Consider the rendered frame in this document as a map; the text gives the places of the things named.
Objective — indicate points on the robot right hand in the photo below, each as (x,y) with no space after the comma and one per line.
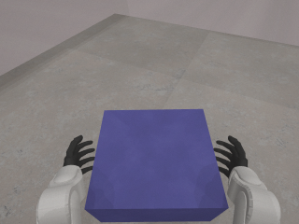
(237,156)

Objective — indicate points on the robot left forearm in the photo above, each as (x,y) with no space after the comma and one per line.
(60,202)

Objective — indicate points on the robot right forearm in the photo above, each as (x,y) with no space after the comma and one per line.
(254,204)

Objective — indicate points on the robot left hand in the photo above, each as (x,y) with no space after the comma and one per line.
(73,155)

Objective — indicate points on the carton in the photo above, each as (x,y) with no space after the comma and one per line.
(155,165)

